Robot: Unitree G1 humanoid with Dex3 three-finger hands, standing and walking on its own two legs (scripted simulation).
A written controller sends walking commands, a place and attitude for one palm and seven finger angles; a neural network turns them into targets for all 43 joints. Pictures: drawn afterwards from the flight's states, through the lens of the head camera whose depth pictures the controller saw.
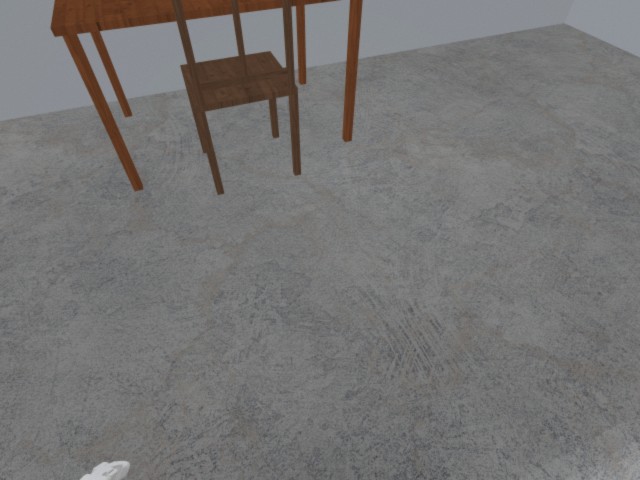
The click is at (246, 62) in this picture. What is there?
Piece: chair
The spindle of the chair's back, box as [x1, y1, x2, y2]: [231, 0, 247, 76]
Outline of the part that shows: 231,0 241,73 244,76 247,75 237,0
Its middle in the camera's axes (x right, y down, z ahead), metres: -0.30 -0.75 +1.38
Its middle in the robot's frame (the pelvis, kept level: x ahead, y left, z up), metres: +1.52 +0.37 -0.06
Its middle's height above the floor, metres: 0.71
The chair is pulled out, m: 0.00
